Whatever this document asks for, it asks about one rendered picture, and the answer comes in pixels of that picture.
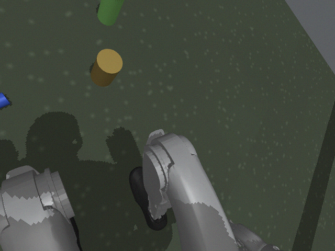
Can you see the right robot foot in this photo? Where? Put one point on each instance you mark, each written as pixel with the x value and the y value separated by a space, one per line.
pixel 141 198

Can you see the right robot hand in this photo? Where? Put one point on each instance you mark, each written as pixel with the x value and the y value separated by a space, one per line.
pixel 246 238

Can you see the left robot foot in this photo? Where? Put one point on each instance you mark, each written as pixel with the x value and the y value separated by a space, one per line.
pixel 76 232

